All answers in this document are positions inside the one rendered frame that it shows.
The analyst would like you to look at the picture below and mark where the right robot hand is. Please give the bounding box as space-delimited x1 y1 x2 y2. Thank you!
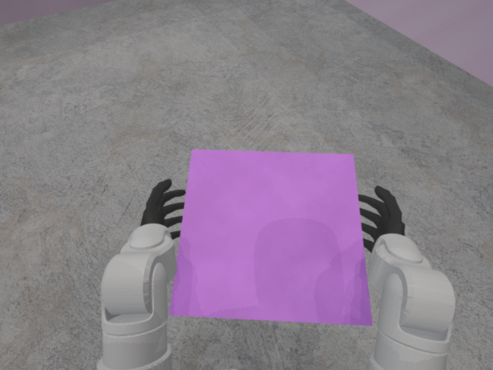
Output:
358 186 405 252

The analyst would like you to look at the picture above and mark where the carton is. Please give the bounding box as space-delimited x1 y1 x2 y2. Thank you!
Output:
169 150 373 326

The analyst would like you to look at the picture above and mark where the robot left forearm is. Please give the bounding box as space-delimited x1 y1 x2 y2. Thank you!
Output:
97 224 177 370

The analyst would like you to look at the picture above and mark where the robot right forearm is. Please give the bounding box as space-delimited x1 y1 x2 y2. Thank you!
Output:
367 234 457 370

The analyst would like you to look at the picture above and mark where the left robot hand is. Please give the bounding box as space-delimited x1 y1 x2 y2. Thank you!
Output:
140 179 186 239

